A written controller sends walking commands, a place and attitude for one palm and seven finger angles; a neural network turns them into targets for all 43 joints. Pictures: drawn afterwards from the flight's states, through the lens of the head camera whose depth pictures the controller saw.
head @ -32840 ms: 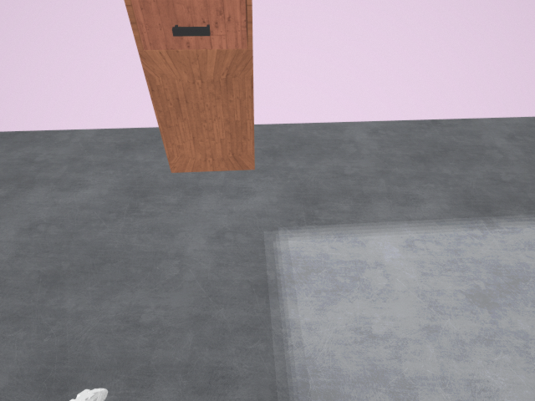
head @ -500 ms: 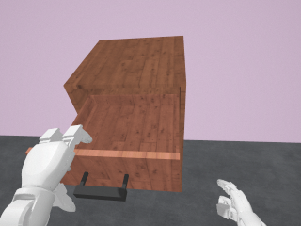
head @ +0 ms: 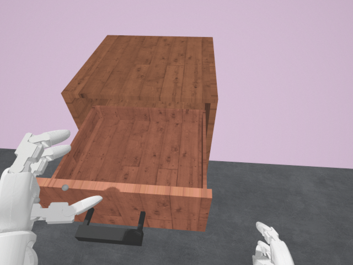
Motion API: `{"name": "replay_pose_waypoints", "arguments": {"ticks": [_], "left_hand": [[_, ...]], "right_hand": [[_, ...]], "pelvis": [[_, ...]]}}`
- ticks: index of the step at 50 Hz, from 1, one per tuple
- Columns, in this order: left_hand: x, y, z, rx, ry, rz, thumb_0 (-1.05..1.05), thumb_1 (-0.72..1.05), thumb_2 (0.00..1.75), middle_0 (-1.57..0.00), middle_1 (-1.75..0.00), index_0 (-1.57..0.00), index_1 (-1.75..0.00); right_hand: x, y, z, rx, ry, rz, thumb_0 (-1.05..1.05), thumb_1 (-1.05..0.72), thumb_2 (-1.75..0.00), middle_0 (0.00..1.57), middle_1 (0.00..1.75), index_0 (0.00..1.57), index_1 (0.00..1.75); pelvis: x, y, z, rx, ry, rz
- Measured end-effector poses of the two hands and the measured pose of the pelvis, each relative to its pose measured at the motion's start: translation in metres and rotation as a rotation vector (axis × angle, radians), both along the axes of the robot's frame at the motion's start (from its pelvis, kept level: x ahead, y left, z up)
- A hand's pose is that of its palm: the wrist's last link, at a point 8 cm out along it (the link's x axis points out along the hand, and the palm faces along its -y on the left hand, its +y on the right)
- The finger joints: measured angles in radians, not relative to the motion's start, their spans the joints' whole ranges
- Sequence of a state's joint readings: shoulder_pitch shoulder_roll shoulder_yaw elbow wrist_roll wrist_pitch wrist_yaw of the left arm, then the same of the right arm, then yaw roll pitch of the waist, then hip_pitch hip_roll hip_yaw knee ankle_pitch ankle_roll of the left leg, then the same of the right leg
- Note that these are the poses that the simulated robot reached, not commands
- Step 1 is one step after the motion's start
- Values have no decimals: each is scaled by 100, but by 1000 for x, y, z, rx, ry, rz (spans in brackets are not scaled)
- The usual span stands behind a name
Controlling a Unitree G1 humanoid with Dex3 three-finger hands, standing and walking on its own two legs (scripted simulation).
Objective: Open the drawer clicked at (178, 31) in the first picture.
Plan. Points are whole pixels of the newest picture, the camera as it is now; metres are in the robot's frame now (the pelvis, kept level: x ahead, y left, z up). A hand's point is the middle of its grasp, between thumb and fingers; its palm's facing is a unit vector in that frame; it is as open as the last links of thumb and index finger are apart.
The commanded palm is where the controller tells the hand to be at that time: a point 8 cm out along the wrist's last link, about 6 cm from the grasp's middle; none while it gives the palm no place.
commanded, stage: draw the hand back to the body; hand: left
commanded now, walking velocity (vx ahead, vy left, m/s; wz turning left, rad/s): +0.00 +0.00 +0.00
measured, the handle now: (113, 224) +0.20 +0.17 +0.00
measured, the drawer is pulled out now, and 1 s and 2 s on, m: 0.30 0.30 0.30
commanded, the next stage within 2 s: step back with the hand held close in 0.58 s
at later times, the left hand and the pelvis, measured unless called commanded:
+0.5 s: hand (55, 187) +0.19 +0.22 +0.17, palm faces +0.40 -0.83 -0.39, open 7.9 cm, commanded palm +0.14 +0.27 +0.19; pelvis +0.01 -0.01 +0.00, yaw +1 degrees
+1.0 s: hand (54, 195) +0.18 +0.22 +0.16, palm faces +0.29 -0.81 -0.50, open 7.4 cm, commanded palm +0.11 +0.28 +0.19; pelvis -0.01 -0.01 +0.00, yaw +0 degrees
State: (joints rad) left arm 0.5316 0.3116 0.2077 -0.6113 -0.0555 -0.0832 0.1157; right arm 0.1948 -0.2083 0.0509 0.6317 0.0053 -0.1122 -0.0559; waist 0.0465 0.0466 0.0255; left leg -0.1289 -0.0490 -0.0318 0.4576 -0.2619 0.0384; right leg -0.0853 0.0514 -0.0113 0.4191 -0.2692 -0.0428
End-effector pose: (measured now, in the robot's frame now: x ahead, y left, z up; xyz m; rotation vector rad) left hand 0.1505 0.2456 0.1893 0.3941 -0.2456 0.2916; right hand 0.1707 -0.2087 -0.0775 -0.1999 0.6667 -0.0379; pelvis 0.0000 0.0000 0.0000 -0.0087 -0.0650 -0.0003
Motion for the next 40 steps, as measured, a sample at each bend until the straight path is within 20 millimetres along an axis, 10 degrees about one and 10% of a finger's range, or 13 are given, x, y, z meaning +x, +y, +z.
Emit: {"name": "replay_pose_waypoints", "arguments": {"ticks": [24, 40], "left_hand": [[-1, 17, -5, 31, 62, 121, 1, 75, 84, -22, -39, -21, -39], [-2, 17, 7, 115, 31, 106, 2, 89, 90, -21, -30, -21, -30]], "right_hand": [[26, -14, 3, 13, -20, -27, 1, -91, -89, 20, 30, 20, 30], [11, -26, -2, 19, 20, -50, 1, -91, -89, 20, 30, 20, 30]], "pelvis": [[8, -11, 1, 3, 15, 10], [2, -17, 0, -7, 49, 18]]}}
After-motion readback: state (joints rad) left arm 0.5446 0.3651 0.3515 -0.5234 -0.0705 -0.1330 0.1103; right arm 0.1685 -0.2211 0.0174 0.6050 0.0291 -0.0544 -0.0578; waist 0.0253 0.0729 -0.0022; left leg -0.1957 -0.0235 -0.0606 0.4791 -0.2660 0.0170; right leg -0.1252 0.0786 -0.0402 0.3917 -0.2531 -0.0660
